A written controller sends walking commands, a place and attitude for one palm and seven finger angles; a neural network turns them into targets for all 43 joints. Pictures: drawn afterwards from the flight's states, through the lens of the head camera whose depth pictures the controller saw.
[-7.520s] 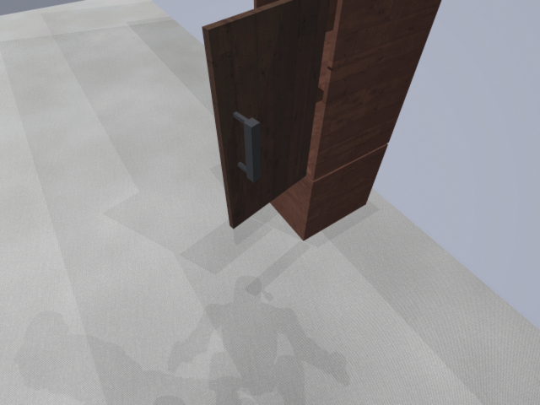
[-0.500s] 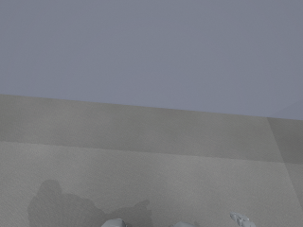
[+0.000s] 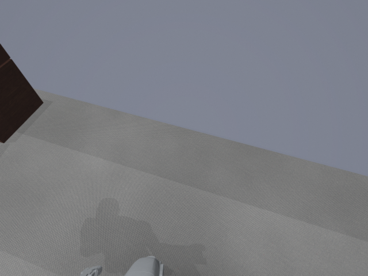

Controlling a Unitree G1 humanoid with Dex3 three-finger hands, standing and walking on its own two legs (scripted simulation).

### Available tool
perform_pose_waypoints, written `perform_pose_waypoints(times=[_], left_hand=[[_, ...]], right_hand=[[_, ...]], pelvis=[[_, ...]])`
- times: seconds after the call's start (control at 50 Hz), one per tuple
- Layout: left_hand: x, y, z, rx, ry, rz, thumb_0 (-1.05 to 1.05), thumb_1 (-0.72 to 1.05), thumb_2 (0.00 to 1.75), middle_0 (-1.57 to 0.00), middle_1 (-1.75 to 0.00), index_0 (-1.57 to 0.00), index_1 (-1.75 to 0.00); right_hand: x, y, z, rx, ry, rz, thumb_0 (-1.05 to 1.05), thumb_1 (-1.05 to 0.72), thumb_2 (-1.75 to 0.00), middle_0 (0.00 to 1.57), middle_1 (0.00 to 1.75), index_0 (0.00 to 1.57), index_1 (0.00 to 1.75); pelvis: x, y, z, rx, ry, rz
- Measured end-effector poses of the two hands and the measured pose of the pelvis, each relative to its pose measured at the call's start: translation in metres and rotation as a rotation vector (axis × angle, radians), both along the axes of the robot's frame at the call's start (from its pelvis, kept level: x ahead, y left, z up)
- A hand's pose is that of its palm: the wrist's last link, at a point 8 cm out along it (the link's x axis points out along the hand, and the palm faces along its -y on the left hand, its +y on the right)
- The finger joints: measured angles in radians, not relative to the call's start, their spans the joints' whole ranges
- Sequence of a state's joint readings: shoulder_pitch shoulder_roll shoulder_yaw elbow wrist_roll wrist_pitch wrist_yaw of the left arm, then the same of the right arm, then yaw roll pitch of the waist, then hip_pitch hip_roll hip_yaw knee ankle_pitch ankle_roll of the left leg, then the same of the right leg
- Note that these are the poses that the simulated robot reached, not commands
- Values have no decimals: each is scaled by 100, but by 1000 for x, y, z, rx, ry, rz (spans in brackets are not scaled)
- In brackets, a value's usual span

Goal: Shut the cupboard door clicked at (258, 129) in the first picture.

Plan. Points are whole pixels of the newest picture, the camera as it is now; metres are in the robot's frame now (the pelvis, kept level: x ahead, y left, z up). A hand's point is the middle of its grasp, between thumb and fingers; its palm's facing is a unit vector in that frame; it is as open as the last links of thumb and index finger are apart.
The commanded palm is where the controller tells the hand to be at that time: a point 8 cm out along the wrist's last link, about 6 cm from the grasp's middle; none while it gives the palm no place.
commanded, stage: walk to a spot facing it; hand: left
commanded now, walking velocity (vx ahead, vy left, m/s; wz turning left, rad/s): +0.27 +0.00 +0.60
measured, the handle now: out of the picture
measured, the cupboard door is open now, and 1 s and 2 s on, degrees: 100 100 100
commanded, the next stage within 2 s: none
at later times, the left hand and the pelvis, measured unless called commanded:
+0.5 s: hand (79, 260) +0.17 +0.27 -0.15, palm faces +0.25 -0.95 -0.20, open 7.4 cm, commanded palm none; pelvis +0.10 +0.04 +0.01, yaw +16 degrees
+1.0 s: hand (112, 251) +0.19 +0.20 -0.16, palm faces +0.56 -0.79 -0.23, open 7.2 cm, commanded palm none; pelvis +0.31 +0.04 +0.01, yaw +32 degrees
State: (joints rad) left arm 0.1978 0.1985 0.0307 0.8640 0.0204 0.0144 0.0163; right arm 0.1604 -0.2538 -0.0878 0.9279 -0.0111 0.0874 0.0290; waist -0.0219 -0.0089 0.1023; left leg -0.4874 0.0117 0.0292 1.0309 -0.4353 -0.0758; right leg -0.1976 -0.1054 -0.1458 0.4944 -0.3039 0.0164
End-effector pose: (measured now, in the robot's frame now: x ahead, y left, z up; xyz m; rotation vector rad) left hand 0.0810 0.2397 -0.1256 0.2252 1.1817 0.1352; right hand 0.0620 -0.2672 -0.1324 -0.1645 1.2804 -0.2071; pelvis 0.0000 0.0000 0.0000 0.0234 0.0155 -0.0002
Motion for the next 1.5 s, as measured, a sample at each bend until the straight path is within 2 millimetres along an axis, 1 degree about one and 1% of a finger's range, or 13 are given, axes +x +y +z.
perform_pose_waypoints(times=[0.08, 0.18, 0.26, 0.38, 0.5, 0.66, 0.76, 0.9, 1.04, 1.16, 1.22, 1.28, 1.5], left_hand=[[-25, 5, -11, -42, 27, 78, 1, 91, 90, -20, -30, -20, -30], [-62, 34, -37, -75, 100, 195, 0, 91, 90, -21, -30, -20, -30], [-62, 57, -39, -60, 147, 236, 1, 91, 90, -20, -30, -20, -30], [-7, 75, -14, -48, 23, 263, 1, 91, 90, -20, -30, -19, -30], [63, 74, 1, -36, -73, 256, 1, 91, 90, -20, -30, -19, -30], [175, 53, 1, 1, -195, 227, 1, 91, 90, -20, -30, -20, -30], [178, 32, 7, -1, -192, 336, 0, 91, 90, -20, -30, -20, -30], [120, 11, 2, -19, -10, 567, -1, 95, 90, -20, -30, -20, -30], [64, -17, -5, -98, 236, 715, 0, 94, 90, -20, -30, -20, -30], [51, -32, -18, -228, 402, 811, 0, 92, 90, -20, -30, -20, -30], [66, -14, -31, -278, 428, 819, 1, 92, 90, -20, -30, -20, -30], [106, 28, -37, -253, 343, 814, 1, 91, 90, -20, -30, -20, -30], [294, 201, -13, -94, -38, 690, 1, 93, 90, -20, -30, -19, -30]], right_hand=[[34, 13, 6, -12, -10, 99, 0, -91, -89, 20, 30, 20, 30], [94, 43, 9, -48, -111, 228, 0, -91, -89, 20, 30, 20, 30], [112, 61, 17, -67, -161, 266, 0, -91, -89, 20, 30, 20, 30], [107, 73, 21, -52, -49, 291, 0, -91, -89, 20, 30, 20, 30], [106, 71, 14, -17, 71, 276, 0, -91, -89, 20, 30, 20, 30], [147, 40, -19, 8, 195, 254, 0, -90, -89, 20, 30, 21, 30], [227, 36, -19, 1, 181, 352, 1, -91, -89, 20, 30, 20, 30], [378, 82, 4, 12, 1, 525, 0, -91, -89, 20, 30, 20, 30], [501, 181, 15, 66, -159, 701, 0, -91, -90, 19, 30, 19, 30], [569, 291, 13, 117, -261, 838, 0, -91, -90, 19, 30, 20, 30], [581, 323, 6, 120, -304, 840, 0, -91, -89, 20, 30, 20, 30], [570, 326, 5, 91, -231, 817, 0, -91, -89, 20, 30, 20, 30], [538, 268, 19, -81, 43, 632, -2, -95, -89, 20, 30, 20, 30]], pelvis=[[7, 6, -1, -2, 0, 61], [23, 26, -16, -14, 3, 129], [35, 35, -14, -24, -1, 158], [64, 41, 3, -41, 1, 221], [105, 37, 6, -38, 6, 273], [183, 14, -16, -8, 12, 338], [219, 8, -8, -13, -20, 427], [272, 16, 7, -11, -7, 513], [319, 50, 4, -23, -9, 570], [359, 105, -13, -18, -15, 603], [373, 134, -23, -33, -29, 619], [388, 153, -16, -26, -36, 629], [458, 208, 8, -28, -33, 649]])
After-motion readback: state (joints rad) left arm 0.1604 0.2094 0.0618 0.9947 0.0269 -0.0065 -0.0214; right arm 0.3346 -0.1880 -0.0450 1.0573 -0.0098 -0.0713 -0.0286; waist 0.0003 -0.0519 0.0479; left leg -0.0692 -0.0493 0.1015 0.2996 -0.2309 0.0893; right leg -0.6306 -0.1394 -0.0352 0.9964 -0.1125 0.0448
